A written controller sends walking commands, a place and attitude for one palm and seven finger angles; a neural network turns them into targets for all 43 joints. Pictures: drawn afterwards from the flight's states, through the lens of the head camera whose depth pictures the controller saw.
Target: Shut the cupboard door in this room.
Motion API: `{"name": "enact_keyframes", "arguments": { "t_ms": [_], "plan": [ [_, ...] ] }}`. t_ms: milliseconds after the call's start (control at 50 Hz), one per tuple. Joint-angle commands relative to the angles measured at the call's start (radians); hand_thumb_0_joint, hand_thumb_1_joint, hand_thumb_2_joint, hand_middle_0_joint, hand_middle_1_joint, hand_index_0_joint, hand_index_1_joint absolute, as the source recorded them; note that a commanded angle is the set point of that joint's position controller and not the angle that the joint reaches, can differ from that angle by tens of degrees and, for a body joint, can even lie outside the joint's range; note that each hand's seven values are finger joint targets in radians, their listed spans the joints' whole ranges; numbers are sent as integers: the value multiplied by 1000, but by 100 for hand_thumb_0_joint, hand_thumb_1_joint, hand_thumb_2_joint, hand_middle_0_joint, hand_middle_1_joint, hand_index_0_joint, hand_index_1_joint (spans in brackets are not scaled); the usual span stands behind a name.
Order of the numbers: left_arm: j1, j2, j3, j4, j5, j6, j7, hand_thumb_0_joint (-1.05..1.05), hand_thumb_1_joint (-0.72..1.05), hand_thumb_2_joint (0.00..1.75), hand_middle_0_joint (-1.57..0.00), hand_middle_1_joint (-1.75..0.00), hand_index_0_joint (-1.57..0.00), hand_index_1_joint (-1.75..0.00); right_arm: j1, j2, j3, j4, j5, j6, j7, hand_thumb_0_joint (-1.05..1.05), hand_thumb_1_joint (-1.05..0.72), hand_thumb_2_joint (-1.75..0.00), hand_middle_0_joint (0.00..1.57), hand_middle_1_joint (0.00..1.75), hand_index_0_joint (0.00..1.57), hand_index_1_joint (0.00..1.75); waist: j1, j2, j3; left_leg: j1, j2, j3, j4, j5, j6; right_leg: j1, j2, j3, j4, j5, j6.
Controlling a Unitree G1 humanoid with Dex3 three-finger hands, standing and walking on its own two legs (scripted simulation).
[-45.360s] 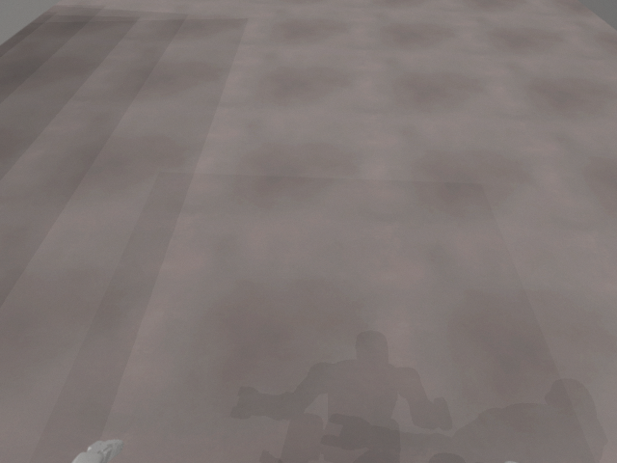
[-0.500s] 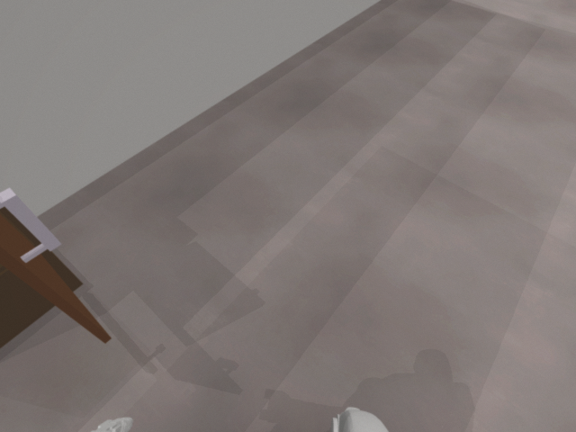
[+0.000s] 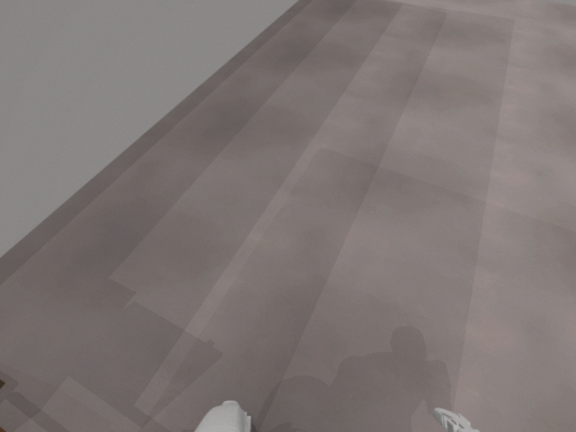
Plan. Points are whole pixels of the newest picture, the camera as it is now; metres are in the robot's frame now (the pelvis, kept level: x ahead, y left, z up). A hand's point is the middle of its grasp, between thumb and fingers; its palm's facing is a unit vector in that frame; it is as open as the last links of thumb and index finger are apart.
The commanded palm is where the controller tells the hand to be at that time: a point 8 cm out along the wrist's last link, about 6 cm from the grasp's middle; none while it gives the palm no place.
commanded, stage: walk around to get in front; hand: left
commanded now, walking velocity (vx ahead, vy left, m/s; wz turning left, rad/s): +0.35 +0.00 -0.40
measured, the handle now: out of the picture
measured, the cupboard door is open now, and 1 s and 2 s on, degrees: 88 88 88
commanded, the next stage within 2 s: none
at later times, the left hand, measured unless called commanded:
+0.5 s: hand (252, 277) +0.41 +0.11 -0.16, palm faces -0.29 -0.94 -0.19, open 7.4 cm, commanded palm none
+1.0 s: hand (255, 275) +0.42 +0.11 -0.18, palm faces -0.12 -0.98 -0.16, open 7.3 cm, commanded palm none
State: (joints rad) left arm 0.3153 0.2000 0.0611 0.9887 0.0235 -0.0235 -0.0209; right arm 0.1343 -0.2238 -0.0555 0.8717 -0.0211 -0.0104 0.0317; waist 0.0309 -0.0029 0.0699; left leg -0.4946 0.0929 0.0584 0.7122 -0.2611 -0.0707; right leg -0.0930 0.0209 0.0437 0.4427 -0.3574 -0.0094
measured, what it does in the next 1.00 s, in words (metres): walks ahead: left foot, then right foot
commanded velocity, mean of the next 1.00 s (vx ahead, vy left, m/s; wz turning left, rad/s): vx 0.37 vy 0.00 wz -0.15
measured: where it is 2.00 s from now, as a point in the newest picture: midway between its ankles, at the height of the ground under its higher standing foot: (352, 265)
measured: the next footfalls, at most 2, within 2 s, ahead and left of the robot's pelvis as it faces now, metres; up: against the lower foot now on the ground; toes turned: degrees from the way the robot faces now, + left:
left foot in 0.04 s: +0.14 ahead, +0.14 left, +0.00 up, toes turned +4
right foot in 0.52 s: +0.35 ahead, -0.17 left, +0.00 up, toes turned -22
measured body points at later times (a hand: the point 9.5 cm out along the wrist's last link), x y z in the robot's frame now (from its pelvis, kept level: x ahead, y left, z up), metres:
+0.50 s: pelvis +0.22 -0.03 -0.01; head +0.27 -0.05 +0.44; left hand +0.42 +0.16 -0.15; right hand +0.05 -0.21 -0.15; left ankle +0.11 +0.13 -0.73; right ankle +0.31 -0.16 -0.73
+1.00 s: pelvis +0.43 -0.08 +0.00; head +0.45 -0.06 +0.44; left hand +0.43 +0.16 -0.17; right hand +0.50 -0.34 -0.13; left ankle +0.54 +0.01 -0.73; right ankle +0.32 -0.15 -0.74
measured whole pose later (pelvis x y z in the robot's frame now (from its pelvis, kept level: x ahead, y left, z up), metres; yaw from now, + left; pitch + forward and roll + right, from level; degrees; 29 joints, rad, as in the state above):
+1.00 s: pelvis +0.43 -0.08 +0.00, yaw -13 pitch -1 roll -2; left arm 0.36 0.18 0.05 1.12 0.02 -0.07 0.00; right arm 0.10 -0.19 -0.06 0.97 -0.03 -0.04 0.03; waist 0.05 -0.02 0.05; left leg -0.41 0.10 0.13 0.59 -0.22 -0.01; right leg -0.04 -0.01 -0.16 0.44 -0.38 -0.01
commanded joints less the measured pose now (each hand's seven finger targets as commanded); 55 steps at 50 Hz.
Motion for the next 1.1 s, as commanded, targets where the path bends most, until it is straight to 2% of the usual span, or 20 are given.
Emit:
{"name": "enact_keyframes", "arguments": {
  "t_ms": [0,20,40,60,100,180,380,420,460,480,500,540,580,640,900,960,980,1000,1040,1080],
  "plan": [
    [-83,178,47,-88,-9,-27,13,0,90,90,-20,-30,-20,-30,203,-149,-37,-16,-4,-60,-34,0,-90,-90,20,30,20,30,-121,4,-128,510,-6,-9,-245,44,24,-240,-122,133,152,287,-90],
    [-34,110,37,-90,-18,-23,3,0,90,90,-20,-30,-20,-30,351,-265,-67,18,-20,-67,-43,0,-90,-90,20,30,20,30,-170,291,-252,724,255,-330,-310,-61,98,-420,11,6,474,19,-34],
    [-32,82,24,-114,-19,-28,-3,0,90,90,-20,-30,-20,-30,418,-303,-64,30,-20,-56,-43,0,-90,-90,20,30,20,30,-172,367,-251,739,416,-546,-439,-152,171,-569,40,-19,699,-238,-17],
    [-64,103,28,-100,-11,-25,1,0,90,90,-20,-30,-20,-30,357,-263,-56,33,-15,-52,-47,0,-90,-90,20,30,20,30,-160,313,-220,639,432,-571,-498,-306,191,-606,-17,24,828,-196,-23],
    [-125,102,34,-94,1,-19,-20,0,90,90,-20,-30,-20,-30,234,-155,-29,11,-14,-58,-44,0,-90,-90,20,30,20,30,-101,166,-37,409,341,-394,-538,-313,177,-611,-101,-6,866,-30,-18],
    [-75,48,27,-72,10,14,-30,0,90,90,-20,-30,-20,-30,213,-86,-18,50,-5,-83,-48,0,-90,-90,20,30,20,30,-34,112,-30,361,256,-83,-525,22,156,-581,-139,-46,793,110,16],
    [-299,6,3,-124,5,3,-28,0,90,90,-20,-30,-20,-30,342,-75,-27,158,-10,-77,-43,0,-90,-90,20,30,20,30,-76,147,36,438,234,109,-468,393,161,-475,-105,-175,261,197,1],
    [-241,26,7,-103,5,-6,-20,0,90,90,-20,-30,-20,-30,336,-92,-32,175,-7,-71,-43,0,-90,-90,20,30,20,30,-40,140,-6,468,243,131,-370,597,147,-352,-69,-201,197,162,-30],
    [-10,71,21,-20,10,-25,-10,0,90,90,-20,-30,-20,-30,317,-99,-30,183,1,-66,-42,0,-90,-90,20,30,20,30,69,91,-146,437,185,178,-82,725,99,-25,-10,-241,73,233,-52],
    [131,160,43,28,15,-39,2,0,90,90,-20,-30,-20,-30,328,-66,-21,179,12,-67,-30,0,-90,-90,20,30,20,30,133,-35,-243,216,141,190,175,484,68,262,-155,-82,67,253,-92],
    [241,268,67,63,6,-47,16,0,90,90,-20,-30,-20,-30,336,10,-5,146,23,-68,-31,0,-90,-90,20,30,20,30,138,-246,-336,-71,-27,164,499,-285,25,461,-447,359,8,418,-213],
    [105,258,66,36,-14,-36,23,0,90,90,-20,-30,-20,-30,246,-14,-15,129,22,-56,-36,0,-90,-90,20,30,20,30,90,-136,-239,-173,25,-28,720,-233,51,282,-475,382,-100,296,-243],
    [-20,155,35,8,-17,-41,27,0,90,90,-20,-30,-20,-30,209,-5,-16,145,3,-44,-33,0,-90,-90,20,30,20,30,25,-31,-90,-130,89,-50,632,-80,53,3,-381,209,-143,207,-171],
    [-80,96,22,10,-3,-52,32,0,90,90,-20,-30,-20,-30,292,32,-13,175,-8,-17,-29,0,-90,-90,20,30,20,30,-50,-83,-69,-29,90,-14,485,-43,33,-170,-307,64,-203,163,-148],
    [55,119,14,74,-1,-63,28,0,90,90,-20,-30,-20,-30,-51,7,-5,38,-6,-38,5,0,-90,-90,20,30,20,30,10,-81,39,-6,26,55,-58,35,54,10,-306,7,-215,301,-150],
    [33,124,14,75,-9,-59,27,0,90,90,-20,-30,-20,-30,159,-45,-18,99,-14,-56,-13,0,-90,-90,20,30,20,30,-99,6,-84,384,-26,91,-224,70,84,-73,-230,-92,107,537,-96],
    [45,88,9,61,-15,-60,20,0,90,90,-20,-30,-20,-30,314,-139,-40,139,-23,-65,-24,0,-90,-90,20,30,20,30,-157,150,-206,635,142,-125,-279,63,147,-240,-140,-157,377,396,-39],
    [49,47,-4,34,-20,-66,8,0,90,90,-20,-30,-20,-30,415,-238,-64,162,-20,-61,-32,0,-90,-90,20,30,20,30,-171,345,-249,792,377,-442,-379,133,256,-498,-25,-177,669,-169,-6],
    [-49,58,3,16,-11,-55,12,0,90,90,-20,-30,-20,-30,313,-187,-54,142,-7,-52,-39,0,-90,-90,20,30,20,30,-144,192,-142,604,398,-426,-457,-94,286,-611,-104,-67,849,-144,-15],
    [-58,40,5,27,2,-42,-1,0,90,90,-20,-30,-20,-30,223,-97,-30,128,-8,-61,-40,0,-90,-90,20,30,20,30,-91,120,-21,421,327,-285,-519,-120,231,-579,-158,-52,817,-25,-3]
  ]
}}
